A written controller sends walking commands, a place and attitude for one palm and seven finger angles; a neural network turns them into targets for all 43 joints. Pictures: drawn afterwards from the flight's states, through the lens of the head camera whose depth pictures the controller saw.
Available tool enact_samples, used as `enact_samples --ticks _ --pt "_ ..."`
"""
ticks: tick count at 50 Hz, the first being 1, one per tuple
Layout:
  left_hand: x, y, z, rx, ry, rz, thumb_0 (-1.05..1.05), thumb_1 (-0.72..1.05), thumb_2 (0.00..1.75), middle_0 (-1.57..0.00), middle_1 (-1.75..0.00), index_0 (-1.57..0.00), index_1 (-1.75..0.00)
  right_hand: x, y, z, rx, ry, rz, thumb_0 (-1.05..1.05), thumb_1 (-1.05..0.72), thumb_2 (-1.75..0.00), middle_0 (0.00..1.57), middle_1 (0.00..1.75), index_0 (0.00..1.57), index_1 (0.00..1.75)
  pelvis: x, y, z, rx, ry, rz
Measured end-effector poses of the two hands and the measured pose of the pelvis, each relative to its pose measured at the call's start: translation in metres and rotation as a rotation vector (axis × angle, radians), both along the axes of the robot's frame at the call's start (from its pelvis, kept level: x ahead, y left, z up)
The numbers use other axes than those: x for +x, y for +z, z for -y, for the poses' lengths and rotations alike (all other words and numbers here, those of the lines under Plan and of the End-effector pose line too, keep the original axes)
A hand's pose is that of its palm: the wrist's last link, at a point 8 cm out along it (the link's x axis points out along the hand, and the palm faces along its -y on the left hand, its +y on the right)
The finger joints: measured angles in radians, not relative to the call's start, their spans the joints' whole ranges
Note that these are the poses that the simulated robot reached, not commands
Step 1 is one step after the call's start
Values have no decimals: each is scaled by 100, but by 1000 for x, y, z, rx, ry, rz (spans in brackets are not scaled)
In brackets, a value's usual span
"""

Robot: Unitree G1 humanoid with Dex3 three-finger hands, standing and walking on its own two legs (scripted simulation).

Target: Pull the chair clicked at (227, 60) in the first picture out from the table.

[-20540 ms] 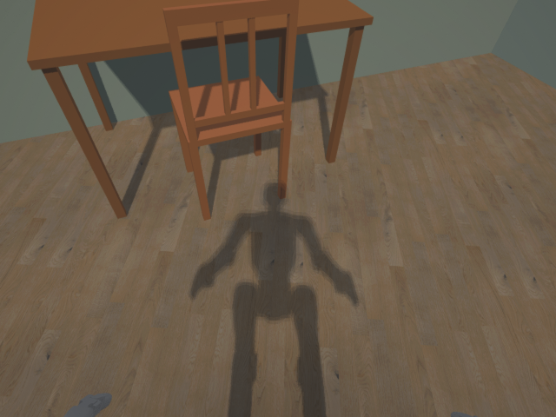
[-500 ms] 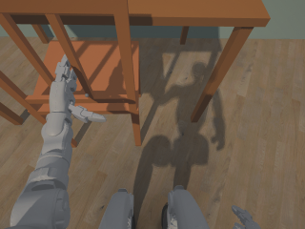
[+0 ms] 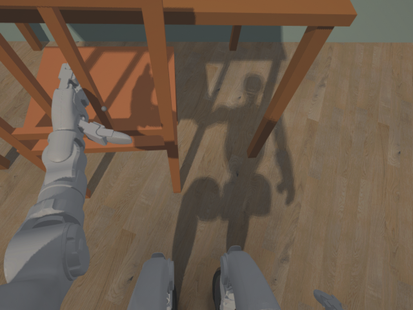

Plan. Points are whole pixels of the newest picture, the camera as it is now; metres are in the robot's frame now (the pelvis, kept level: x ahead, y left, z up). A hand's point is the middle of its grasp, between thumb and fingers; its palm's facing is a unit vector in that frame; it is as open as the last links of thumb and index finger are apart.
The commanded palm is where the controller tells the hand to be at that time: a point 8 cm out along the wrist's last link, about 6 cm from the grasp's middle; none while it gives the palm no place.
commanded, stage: push the fingers through the gap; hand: left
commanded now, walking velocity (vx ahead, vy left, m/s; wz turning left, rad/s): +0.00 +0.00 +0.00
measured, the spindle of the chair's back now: (30, 84) +0.52 +0.31 +0.06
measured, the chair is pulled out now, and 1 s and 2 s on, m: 0.00 0.00 0.01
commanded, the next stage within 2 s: hook a spindle and tug to test in 0.44 s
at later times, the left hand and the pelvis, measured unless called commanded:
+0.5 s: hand (106, 103) +0.50 +0.18 +0.04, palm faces +0.06 -1.00 -0.04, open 16.9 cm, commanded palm +0.47 +0.22 +0.04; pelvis +0.00 +0.00 +0.00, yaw +0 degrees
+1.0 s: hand (104, 104) +0.49 +0.18 +0.04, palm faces +0.07 -1.00 -0.04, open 14.1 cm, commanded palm +0.47 +0.21 +0.04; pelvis +0.00 +0.00 +0.00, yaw +0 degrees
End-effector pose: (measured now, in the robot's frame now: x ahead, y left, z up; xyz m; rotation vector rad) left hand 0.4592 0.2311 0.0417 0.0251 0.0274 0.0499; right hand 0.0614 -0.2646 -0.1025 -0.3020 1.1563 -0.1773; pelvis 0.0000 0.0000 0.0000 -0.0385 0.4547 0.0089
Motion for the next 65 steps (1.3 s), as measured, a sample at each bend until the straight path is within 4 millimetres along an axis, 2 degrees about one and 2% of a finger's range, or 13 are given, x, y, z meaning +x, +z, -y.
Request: enact_samples --ticks 8,16,29,33,39,45,49,57,65 --pt "14 6 1 16 -5 25 -2 -50 30 -6 -8 -6 -8 -11 -2 -5 9 -15 -33 1 -90 -90 20 30 20 30 0 -2 -3 -6 -3 -11" --pt "9 -2 4 1 2 -17 -1 -50 30 -6 -8 -6 -8 -19 -2 -8 26 -29 -65 1 -90 -90 20 30 20 30 0 1 -3 -2 -8 -8" --pt "13 3 0 17 7 12 -2 -50 30 -6 -8 -6 -9 -14 0 -1 7 -26 -51 1 -90 -90 20 30 20 30 0 -1 1 -5 -6 -10" --pt "10 2 0 11 -1 -8 -2 -50 30 -8 -13 -7 -13 -12 1 0 8 -24 -47 1 -90 -90 20 30 20 30 0 1 1 -4 -5 -5" --pt "7 -1 3 1 7 -8 -2 -50 30 -14 -33 -14 -33 -9 1 0 7 -12 -43 1 -90 -90 20 30 20 30 -1 1 1 -4 -3 -5" --pt "9 -2 1 10 20 8 -2 -50 31 -23 -61 -22 -62 -8 -1 0 6 -8 -45 1 -90 -90 20 30 20 30 -1 -1 1 -6 1 -10" --pt "10 -1 -1 16 17 3 -2 -43 33 -30 -82 -28 -83 -9 -2 -1 9 -12 -52 1 -90 -90 20 30 20 30 -1 -1 1 -6 1 -13" --pt "11 1 -2 5 27 -18 -1 -11 47 -40 -123 -38 -123 -10 2 -5 19 -22 -62 1 -90 -90 20 30 20 30 4 3 -1 -8 1 -8" --pt "13 0 -4 8 20 -2 -1 31 65 -46 -140 -43 -141 -9 3 -6 15 -15 -85 1 -90 -90 20 30 20 30 8 4 -3 -10 5 -13"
